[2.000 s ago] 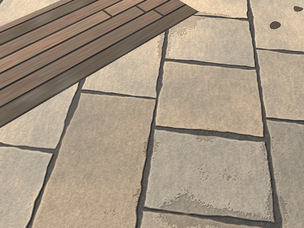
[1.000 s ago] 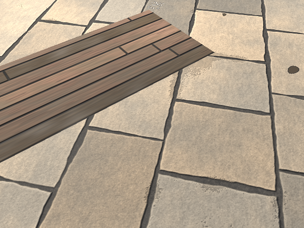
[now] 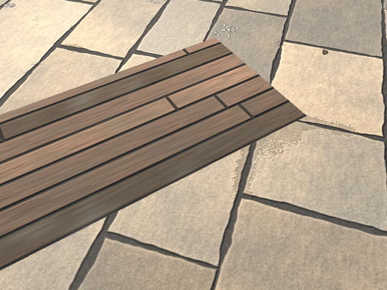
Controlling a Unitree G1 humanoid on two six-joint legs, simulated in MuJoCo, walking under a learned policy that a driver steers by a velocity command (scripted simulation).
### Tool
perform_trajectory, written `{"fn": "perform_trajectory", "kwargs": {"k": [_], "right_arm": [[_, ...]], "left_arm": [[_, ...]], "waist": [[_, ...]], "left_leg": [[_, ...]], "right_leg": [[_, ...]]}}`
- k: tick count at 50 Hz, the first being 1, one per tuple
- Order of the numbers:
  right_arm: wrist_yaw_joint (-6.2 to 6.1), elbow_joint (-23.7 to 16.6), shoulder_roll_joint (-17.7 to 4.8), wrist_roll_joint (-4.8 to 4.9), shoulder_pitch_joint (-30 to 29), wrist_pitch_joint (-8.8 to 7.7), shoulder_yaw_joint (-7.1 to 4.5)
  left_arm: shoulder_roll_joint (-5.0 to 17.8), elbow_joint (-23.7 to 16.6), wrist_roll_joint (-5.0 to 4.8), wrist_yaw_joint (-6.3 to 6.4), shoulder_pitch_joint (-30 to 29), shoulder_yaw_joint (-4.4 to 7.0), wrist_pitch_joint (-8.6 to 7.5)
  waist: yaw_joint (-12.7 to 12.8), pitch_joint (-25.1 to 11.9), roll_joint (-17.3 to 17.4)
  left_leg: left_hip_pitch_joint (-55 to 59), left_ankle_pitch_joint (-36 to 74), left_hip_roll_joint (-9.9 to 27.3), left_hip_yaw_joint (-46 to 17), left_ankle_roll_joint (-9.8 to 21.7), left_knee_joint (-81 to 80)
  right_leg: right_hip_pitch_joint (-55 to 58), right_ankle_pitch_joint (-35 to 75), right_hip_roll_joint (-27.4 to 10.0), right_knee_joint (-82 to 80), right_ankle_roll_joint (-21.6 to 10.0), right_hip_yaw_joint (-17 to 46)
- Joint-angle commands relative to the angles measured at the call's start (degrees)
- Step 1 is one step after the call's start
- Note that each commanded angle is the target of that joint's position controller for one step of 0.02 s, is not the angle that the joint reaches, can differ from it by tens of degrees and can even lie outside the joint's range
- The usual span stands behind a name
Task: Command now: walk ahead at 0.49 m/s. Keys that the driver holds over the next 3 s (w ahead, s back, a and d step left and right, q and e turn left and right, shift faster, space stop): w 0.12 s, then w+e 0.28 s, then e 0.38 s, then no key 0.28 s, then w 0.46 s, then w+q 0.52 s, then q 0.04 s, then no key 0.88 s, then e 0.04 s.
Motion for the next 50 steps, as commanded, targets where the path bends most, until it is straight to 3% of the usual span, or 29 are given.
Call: {"fn": "perform_trajectory", "kwargs": {"k": [1, 3, 4, 5, 6, 7, 8, 9, 10, 11, 13, 15, 21, 24, 26, 28, 30, 31, 32, 33, 34, 35, 36, 37, 38, 40, 43, 48, 50], "right_arm": [[1.18, -5.79, -3.33, 0.37, -8.32, -1.20, 0.07], [1.61, -5.93, -4.97, 0.50, -6.21, -1.52, -0.32], [1.62, -5.10, -6.52, 0.44, -2.31, -1.68, -1.03], [1.37, -2.33, -9.05, 0.32, 6.60, -1.75, -2.45], [0.85, 0.35, -13.40, -0.44, 18.18, -1.74, -3.83], [0.86, 1.98, -18.20, -0.83, 23.56, -1.29, -4.99], [0.79, 1.50, -12.33, -0.73, 23.52, -1.23, -3.30], [0.52, 0.69, -9.69, -0.70, 18.40, -1.42, -2.35], [0.38, -0.44, -7.94, -0.89, 13.47, -1.55, -1.71], [0.54, -0.60, -5.92, -1.12, 10.20, -1.77, -1.16], [0.74, -0.10, -4.12, -1.82, 7.94, -2.24, -0.73], [0.48, 0.82, -5.29, -1.98, 8.73, -2.58, -1.11], [-1.48, 1.60, -7.12, -2.18, 9.77, -2.14, -1.51], [-2.75, 1.96, -8.56, -1.61, 11.51, -1.06, -1.75], [-3.19, 2.37, -9.69, -0.90, 12.83, 0.10, -2.10], [-3.60, 1.74, -11.18, 0.01, 11.52, 1.24, -2.71], [-4.06, 0.45, -12.11, 0.66, 9.24, 2.30, -3.23], [-3.92, -0.04, -11.53, 0.63, 9.21, 2.57, -3.04], [-3.41, -1.50, -7.77, -1.82, 12.26, 2.08, -1.71], [-2.35, -2.40, -3.52, -3.77, 17.57, 1.13, -0.46], [-1.39, -3.08, -6.66, -1.29, 17.74, 0.22, -0.73], [-1.30, -4.52, -8.47, 0.69, 11.62, 0.06, -1.13], [-2.11, -4.47, -8.57, 0.27, 8.65, 0.69, -1.36], [-3.08, -4.24, -9.31, -0.65, 7.65, 1.82, -1.80], [-3.46, -4.65, -9.70, -1.23, 7.69, 2.75, -2.15], [-3.70, -4.95, -8.02, -1.73, 9.27, 3.39, -1.99], [-4.24, -5.16, -6.97, -1.66, 9.29, 3.70, -1.61], [-4.25, -6.42, -6.98, -1.17, 5.86, 4.49, -1.37], [-3.98, -6.63, -6.89, -1.04, 5.37, 4.12, -1.22]], "left_arm": [[9.60, -1.03, -0.33, 0.35, 2.96, 2.02, 0.43], [10.47, -1.11, -0.40, 0.42, 2.33, 2.43, 1.01], [10.91, -1.51, -0.38, 0.41, 1.02, 2.54, 1.28], [9.87, -1.92, -0.20, 0.37, 0.27, 2.13, 1.57], [7.80, -3.50, 0.68, 0.40, 0.20, 1.14, 1.47], [0.12, -4.04, 0.68, -0.29, 6.94, -1.10, 0.13], [4.50, -3.16, -0.74, -0.43, 4.26, -0.11, -1.30], [8.67, -4.95, -2.42, -0.48, -1.17, 1.14, -2.02], [8.62, -5.59, -2.56, -0.12, -4.08, 1.22, -2.03], [7.89, -5.68, -1.82, 0.29, -5.50, 1.56, -1.53], [5.52, -4.93, -1.46, 0.38, -2.93, 1.86, 0.40], [3.75, -5.21, -1.47, 0.37, -2.80, 1.85, 1.66], [3.40, -9.05, -0.35, -0.59, -11.52, 2.23, 1.64], [1.60, -12.45, 0.71, -1.81, -18.39, 1.36, 1.48], [2.12, -14.11, 0.60, -2.63, -19.20, 1.49, 1.81], [4.08, -15.23, 0.54, -3.33, -17.34, 2.24, 2.14], [7.67, -14.15, 0.36, -3.70, -9.22, 3.94, 2.01], [10.65, -12.77, 0.34, -3.07, -3.11, 5.40, 1.74], [16.37, -12.99, 0.73, -1.49, -0.93, 6.68, 1.99], [18.57, -15.57, 1.62, -0.95, -4.09, 6.27, 2.32], [16.99, -17.12, 1.75, -1.72, -3.55, 5.77, 2.59], [13.81, -18.30, 1.15, -1.63, -7.16, 5.23, 2.63], [11.26, -18.67, -0.12, -1.24, -11.17, 4.67, 2.74], [9.08, -19.18, -0.50, -0.74, -13.33, 3.93, 3.01], [8.71, -19.55, -0.08, -0.44, -14.25, 3.82, 3.38], [9.94, -20.02, 1.23, 0.07, -13.74, 4.15, 3.50], [10.61, -20.12, 1.09, 0.94, -12.14, 4.23, 3.58], [9.45, -20.52, 1.34, 1.72, -13.30, 3.32, 4.78], [9.05, -20.30, 1.67, 1.65, -13.11, 2.97, 4.97]], "waist": [[0.09, 5.57, -4.01], [-1.89, 4.05, -5.60], [-4.47, 1.50, -6.48], [-8.73, -3.99, -5.93], [-12.70, -12.97, -2.07], [-9.99, -21.21, 12.87], [-11.79, -22.33, 10.34], [-11.13, -13.23, 7.85], [-9.20, -8.56, 3.86], [-7.59, -4.45, 2.01], [-4.50, -1.92, 4.01], [-3.53, -0.01, 3.08], [-4.42, 3.55, 1.46], [-6.53, 4.59, 0.90], [-6.64, 3.39, 1.81], [-4.86, 1.47, 3.33], [-0.50, -2.99, 3.55], [2.55, -6.27, 0.89], [0.97, -11.60, -9.99], [-4.81, -19.10, -17.36], [-2.04, -28.16, -11.37], [-1.55, -20.89, -6.43], [-2.90, -12.49, -1.23], [-4.07, -8.75, -0.98], [-5.27, -6.75, -2.30], [-6.16, -7.05, -4.70], [-5.54, -9.53, -5.71], [-4.00, -7.32, -8.30], [-3.41, -6.19, -9.08]], "left_leg": [[-1.50, -3.46, -1.25, 0.73, 0.98, -4.02], [3.11, -8.04, -2.64, 1.57, 2.48, -5.83], [9.53, -9.43, -4.44, 3.08, 3.59, -6.81], [21.55, -8.79, -6.11, 4.35, 5.34, -7.58], [40.13, -6.41, 1.87, -4.33, 9.06, -4.69], [62.00, -16.99, 16.05, -31.56, 18.30, -9.84], [61.78, -21.53, 17.07, -39.34, 17.61, -15.79], [54.12, -19.91, 15.36, -29.75, 14.36, -16.58], [45.54, -15.74, 13.32, -21.85, 12.63, -18.14], [38.10, -13.26, 11.15, -16.28, 11.50, -20.73], [30.32, -11.39, 8.54, -9.46, 10.03, -24.55], [27.75, -7.49, 8.29, -4.74, 10.49, -26.72], [29.15, 1.34, 6.28, 7.09, 8.69, -27.85], [29.89, 12.69, 6.11, 11.97, 7.68, -24.46], [34.75, 17.50, 7.66, 12.56, 7.34, -20.54], [38.58, 25.88, 8.96, 12.61, 6.32, -14.83], [39.46, 32.15, 7.95, 12.79, 4.35, -2.42], [36.48, 25.68, 4.62, 13.81, 1.65, 9.21], [22.20, -5.15, 0.25, 13.80, -2.10, 27.01], [6.38, -46.74, -10.57, 5.17, -5.55, 46.14], [2.71, -45.97, -9.47, -5.37, -4.91, 51.37], [-1.76, -40.14, -7.41, -4.71, -3.68, 49.88], [-2.69, -34.83, -4.71, -4.06, -3.50, 44.28], [-0.16, -32.16, -2.94, -4.06, -3.47, 39.49], [3.35, -30.62, -2.82, -3.88, -3.40, 36.14], [6.79, -28.33, -3.79, -2.84, -3.71, 31.98], [6.33, -25.44, -3.81, -2.92, -4.79, 25.98], [8.61, -20.94, -3.12, -3.07, -5.33, 16.89], [11.11, -21.63, -3.32, -2.66, -5.15, 12.47]], "right_leg": [[0.61, 13.11, -18.14, -1.18, -8.52, 8.01], [2.97, 20.36, -19.21, 2.50, -7.48, 8.26], [3.06, 30.24, -18.39, 7.31, -6.61, 7.22], [0.97, 38.01, -15.44, 17.57, -5.16, 4.80], [-10.03, 29.02, -12.25, 34.33, -3.14, 2.09], [-34.88, -3.69, -1.38, 56.29, 1.08, 0.92], [-41.49, -18.31, -1.76, 64.14, 0.20, 10.40], [-45.64, -14.72, -4.70, 66.24, -0.90, 10.78], [-44.02, -9.35, -8.04, 64.03, -1.04, 9.19], [-41.89, -5.70, -9.84, 60.09, -0.78, 8.74], [-35.86, -1.84, -11.80, 56.33, -0.55, 9.30], [-36.59, 0.69, -11.93, 54.67, 0.00, 9.47], [-40.58, 17.10, -10.43, 37.37, 1.30, 8.05], [-36.64, 20.63, -8.69, 28.65, 1.43, 2.02], [-36.33, 17.64, -7.77, 26.21, 0.85, 0.81], [-34.02, 11.42, -5.89, 24.86, -0.78, -0.51], [-24.88, 8.48, -2.28, 21.49, -3.07, -2.35], [-15.46, 16.50, -0.71, 15.19, -4.89, -1.46], [-0.29, 42.50, -11.43, 18.28, -8.81, 13.04], [12.97, 68.79, -23.52, 20.51, -20.81, 35.90], [15.44, 54.31, -25.89, 14.76, -25.20, 40.14], [9.31, 37.71, -22.58, 11.99, -22.01, 34.74], [0.04, 28.26, -18.84, 9.99, -17.54, 28.67], [-7.74, 23.16, -16.48, 8.57, -15.12, 25.37], [-13.77, 20.17, -14.64, 7.47, -14.04, 23.92], [-17.68, 23.58, -13.13, 6.91, -13.74, 21.86], [-16.00, 26.49, -13.30, 7.94, -13.20, 20.60], [-18.35, 5.56, -11.70, 5.96, -10.81, 21.25], [-18.64, 2.82, -11.75, 6.01, -10.67, 21.93]]}}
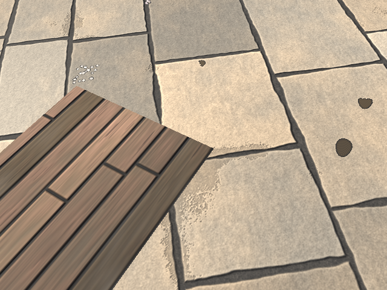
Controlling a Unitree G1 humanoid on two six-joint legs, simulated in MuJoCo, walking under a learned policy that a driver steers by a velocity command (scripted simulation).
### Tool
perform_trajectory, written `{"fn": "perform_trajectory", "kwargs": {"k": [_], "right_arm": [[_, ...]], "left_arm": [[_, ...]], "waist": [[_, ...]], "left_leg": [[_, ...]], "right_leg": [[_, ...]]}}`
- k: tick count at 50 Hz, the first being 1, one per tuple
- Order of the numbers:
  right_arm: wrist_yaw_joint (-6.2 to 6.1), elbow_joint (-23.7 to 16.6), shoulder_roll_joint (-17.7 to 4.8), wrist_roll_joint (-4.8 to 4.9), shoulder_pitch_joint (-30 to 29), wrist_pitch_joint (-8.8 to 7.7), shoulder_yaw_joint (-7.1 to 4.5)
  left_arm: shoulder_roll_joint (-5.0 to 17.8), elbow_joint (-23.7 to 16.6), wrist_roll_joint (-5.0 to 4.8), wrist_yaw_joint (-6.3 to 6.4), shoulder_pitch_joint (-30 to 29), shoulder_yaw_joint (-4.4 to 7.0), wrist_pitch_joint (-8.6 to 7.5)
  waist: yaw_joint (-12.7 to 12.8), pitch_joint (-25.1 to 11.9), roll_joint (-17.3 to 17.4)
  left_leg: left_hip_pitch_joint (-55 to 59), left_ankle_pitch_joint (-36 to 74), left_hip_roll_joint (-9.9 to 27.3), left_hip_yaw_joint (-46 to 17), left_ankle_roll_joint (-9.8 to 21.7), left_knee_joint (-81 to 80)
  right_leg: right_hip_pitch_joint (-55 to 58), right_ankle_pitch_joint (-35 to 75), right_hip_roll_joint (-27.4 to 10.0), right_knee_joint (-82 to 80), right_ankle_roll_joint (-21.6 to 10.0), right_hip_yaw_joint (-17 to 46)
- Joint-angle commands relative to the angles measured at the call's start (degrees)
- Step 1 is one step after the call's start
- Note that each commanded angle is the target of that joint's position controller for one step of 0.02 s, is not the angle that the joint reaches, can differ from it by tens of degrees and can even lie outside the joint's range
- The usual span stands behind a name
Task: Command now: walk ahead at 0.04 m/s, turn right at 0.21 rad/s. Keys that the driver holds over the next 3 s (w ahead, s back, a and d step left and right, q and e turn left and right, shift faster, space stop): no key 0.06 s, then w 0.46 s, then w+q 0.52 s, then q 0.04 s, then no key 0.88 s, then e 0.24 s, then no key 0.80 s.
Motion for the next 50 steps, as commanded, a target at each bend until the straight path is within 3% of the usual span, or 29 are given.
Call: {"fn": "perform_trajectory", "kwargs": {"k": [1, 3, 5, 6, 7, 8, 9, 11, 13, 16, 18, 20, 22, 23, 24, 25, 26, 28, 30, 35, 38, 41, 44, 45, 46, 47, 48, 49, 50], "right_arm": [[0.25, -3.08, -4.50, 0.27, 0.80, -0.94, -0.86], [0.85, -2.79, -4.22, 0.45, 1.79, -1.58, -0.73], [2.00, -1.23, -2.76, -0.06, 5.41, -2.27, -0.26], [2.17, -0.98, -5.34, -0.82, 6.75, -2.44, -0.66], [2.01, -1.00, -9.62, -1.24, 7.69, -2.35, -1.59], [2.32, 0.37, -10.39, -1.30, 10.80, -2.29, -2.29], [2.21, -0.13, -10.12, -1.01, 10.11, -2.67, -2.39], [1.48, -0.04, -9.08, -0.06, 10.22, -3.46, -2.30], [1.40, 0.29, -7.76, 1.03, 10.85, -3.85, -2.11], [1.93, 0.78, -7.80, 1.33, 10.89, -3.63, -2.38], [2.45, 1.16, -8.93, 1.70, 11.93, -3.40, -2.76], [2.85, 1.18, -8.81, 2.14, 11.52, -3.23, -2.64], [3.11, 0.90, -5.74, 1.47, 10.14, -3.57, -1.49], [3.35, -0.88, -1.13, 0.48, 8.67, -4.24, -0.14], [2.76, -3.68, -1.14, 1.33, 8.06, -5.71, -0.01], [2.82, -3.55, -6.00, 2.22, 7.08, -6.41, -1.27], [3.24, -3.44, -6.94, 2.58, 6.07, -6.72, -1.55], [3.52, -2.54, -5.46, 1.65, 5.82, -6.43, -1.43], [4.14, -2.23, -3.53, 1.71, 6.22, -5.46, -1.05], [4.62, -5.10, -1.19, 1.47, 0.21, -4.43, -0.04], [5.61, -7.75, -0.27, 1.42, -5.82, -4.55, 0.73], [6.83, -10.27, -0.69, 1.65, -9.19, -4.47, 0.83], [7.72, -11.68, -3.28, 1.53, -7.15, -4.24, -0.34], [7.69, -11.00, -5.12, 1.57, -2.42, -3.95, -1.34], [7.25, -9.04, -7.82, 1.71, 6.27, -3.72, -2.88], [6.12, -7.43, -12.00, 1.66, 15.22, -3.14, -4.55], [5.88, -7.67, -17.07, 1.96, 14.95, -3.38, -5.16], [5.55, -8.38, -12.35, 1.64, 17.96, -3.48, -3.91], [5.36, -7.96, -10.19, 1.01, 15.65, -3.75, -3.27]], "left_arm": [[7.45, -3.26, 0.44, 0.19, -0.32, 1.38, -0.27], [6.62, -2.94, 0.37, -0.06, -0.06, 0.79, -0.06], [3.79, -1.94, -0.19, -0.15, 1.38, -0.50, 0.07], [3.41, -1.44, 0.00, -0.22, 3.15, -0.67, -0.21], [2.70, -1.85, 0.05, -0.46, 4.62, -0.61, -0.83], [4.08, -3.66, -0.55, -0.69, -0.18, -0.26, -1.74], [7.06, -4.86, -1.24, -0.96, -4.04, 0.60, -2.66], [7.31, -3.88, -1.65, -1.37, -3.45, 1.53, -3.22], [4.38, -3.38, -1.65, -2.01, -3.46, 0.96, -3.92], [0.69, -3.60, -1.41, -2.76, -6.21, -0.15, -4.97], [1.69, -3.33, -1.81, -3.08, -5.49, 0.10, -5.02], [2.96, -1.61, -2.07, -2.98, -1.30, 0.74, -4.85], [5.79, 0.98, -2.38, -2.06, 8.01, 2.12, -4.54], [10.83, 1.87, -1.51, -1.25, 15.08, 3.37, -4.49], [15.59, 2.93, -1.10, -1.89, 20.27, 4.38, -4.64], [11.41, 2.56, -1.09, -2.20, 17.23, 2.94, -5.27], [8.54, 1.82, -1.08, -2.32, 14.11, 2.00, -5.68], [6.31, 0.95, -0.69, -2.50, 8.94, 1.15, -5.90], [5.29, 1.42, -0.33, -2.26, 8.24, 0.91, -5.99], [6.74, 3.28, -0.13, -1.36, 9.55, 1.31, -6.42], [7.66, 4.36, -0.64, -0.89, 11.09, 1.42, -6.54], [8.17, 5.81, -1.27, -0.83, 13.08, 1.62, -5.87], [10.55, 5.36, -1.26, -0.16, 12.12, 2.28, -4.49], [11.35, 5.13, -1.06, 0.23, 11.98, 2.48, -3.84], [11.55, 4.76, -1.06, 0.59, 11.25, 2.39, -3.34], [10.70, 3.49, -0.43, 0.98, 11.92, 1.81, -3.59], [1.11, 1.05, 1.02, -0.49, 19.23, -1.29, -5.28], [6.52, 0.47, -0.95, -1.51, 12.92, -0.42, -7.84], [8.81, -1.79, -3.10, -1.95, 6.91, 0.30, -8.97]], "waist": [[0.26, -7.44, -8.97], [-0.15, -7.25, -8.83], [-2.35, -8.20, -7.02], [-1.65, -7.29, -3.92], [0.51, -6.00, 4.63], [-2.44, -3.27, 12.88], [-4.21, 1.06, 13.45], [-3.82, 2.37, 10.76], [-3.89, 2.05, 8.15], [-4.74, 0.58, 9.09], [-4.36, -0.05, 9.68], [-1.89, -0.58, 8.03], [2.88, -3.78, 5.35], [5.32, -7.64, -7.23], [6.39, -9.86, -19.81], [5.01, -5.30, -13.38], [3.53, -1.57, -10.94], [1.22, 1.13, -7.10], [-0.02, 1.19, -7.55], [0.84, 2.13, -4.73], [2.74, 3.62, -4.42], [3.14, 4.58, -3.77], [0.26, 0.51, -6.32], [-2.46, -2.83, -7.54], [-7.24, -7.37, -6.99], [-10.96, -12.99, -2.32], [-3.67, -19.86, 13.16], [-8.47, -25.71, 7.31], [-8.85, -16.72, 5.29]], "left_leg": [[7.09, -0.29, -0.32, 1.35, 0.16, -5.31], [10.95, -0.48, -1.09, 2.32, 1.08, -12.05], [21.20, 6.65, -1.89, 4.05, 3.20, -25.56], [24.98, 5.17, 2.93, -0.34, 5.41, -26.13], [27.09, -1.78, 9.09, -8.14, 10.21, -27.82], [23.27, -15.43, 14.28, -18.83, 15.86, -35.55], [21.72, -21.51, 16.95, -24.41, 17.81, -39.64], [25.04, -17.55, 15.87, -22.54, 16.95, -39.67], [27.73, -11.23, 13.14, -16.64, 14.92, -39.57], [22.50, -1.64, 8.37, -6.94, 13.30, -38.91], [20.06, -1.22, 8.60, -5.87, 14.09, -37.91], [16.33, -1.97, 8.73, -5.74, 13.51, -35.32], [9.92, 1.16, 6.25, -2.63, 10.36, -25.77], [-0.88, -1.07, 0.53, 4.52, 6.12, -5.68], [-13.19, -13.99, -4.06, 4.25, 4.96, 9.34], [-18.24, -13.02, -0.19, 0.35, 5.97, 17.80], [-19.54, -7.28, 1.96, 0.35, 7.43, 18.96], [-17.38, 1.05, 4.64, 0.62, 7.68, 15.79], [-14.22, 5.85, 5.50, 1.07, 7.03, 13.50], [-11.89, 17.87, 2.69, 1.44, 5.19, -1.35], [-7.87, 24.06, 1.26, 4.66, 5.89, -10.50], [-8.33, 22.02, 0.31, 5.60, 7.87, -14.94], [-2.17, 13.51, -3.96, 9.85, 10.88, -15.37], [3.94, 10.61, -6.16, 11.18, 12.14, -15.04], [16.51, 12.09, -8.25, 11.37, 14.04, -17.52], [34.82, 11.91, -2.48, 0.97, 16.98, -17.81], [55.91, 1.22, 13.32, -32.49, 28.45, -21.92], [58.49, -5.56, 15.34, -44.24, 28.86, -30.70], [52.67, -2.05, 13.57, -35.43, 25.47, -32.24]], "right_leg": [[4.85, -4.24, -15.08, -8.32, -8.41, 14.01], [5.98, -1.60, -15.28, -6.12, -7.85, 14.73], [3.28, -14.15, -12.22, -4.74, -4.11, 13.26], [-1.02, -20.68, -9.36, -1.29, -1.36, 11.14], [-7.83, -24.48, -2.89, 6.71, 1.05, 3.20], [-11.16, -22.75, -0.56, 13.84, 2.64, -3.70], [-14.04, -20.80, -3.22, 20.20, 3.03, -3.11], [-19.61, -19.64, -5.88, 27.98, 3.36, -2.26], [-20.03, -15.28, -7.64, 24.44, 3.08, -3.09], [-7.29, -10.82, -6.11, 13.01, 3.40, -7.62], [-0.63, -9.16, -5.23, 7.88, 3.48, -9.06], [8.25, -4.51, -4.53, 2.03, 2.80, -9.70], [21.96, -5.20, -7.33, 0.17, 0.79, -5.60], [32.59, -10.81, -19.48, -4.50, -3.76, 11.41], [36.30, -20.81, -29.02, -12.69, -11.89, 33.55], [33.17, -25.44, -29.03, -13.47, -12.41, 33.36], [29.43, -24.40, -26.38, -13.82, -10.43, 27.00], [23.48, -13.41, -22.75, -15.91, -7.98, 16.85], [20.30, -2.38, -20.52, -17.71, -6.56, 8.90], [17.59, 10.18, -18.79, -19.23, -5.30, -3.87], [17.20, 9.80, -19.17, -20.50, -4.39, -8.20], [23.47, 14.66, -21.31, -18.15, -3.46, -10.35], [29.25, 41.41, -22.15, -8.02, -1.40, -13.17], [29.84, 50.27, -21.78, -0.45, -0.64, -14.05], [25.60, 51.74, -20.24, 11.36, 0.83, -15.39], [11.77, 36.67, -18.25, 28.20, 2.74, -15.28], [-14.76, -21.39, -5.87, 50.54, 6.40, -10.64], [-21.01, -25.73, -4.83, 56.72, 5.39, 1.45], [-25.38, -20.62, -7.83, 55.82, 4.23, 1.71]]}}
Over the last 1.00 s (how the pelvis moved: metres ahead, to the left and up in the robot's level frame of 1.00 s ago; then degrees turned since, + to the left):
0.42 -0.01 -0.01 -23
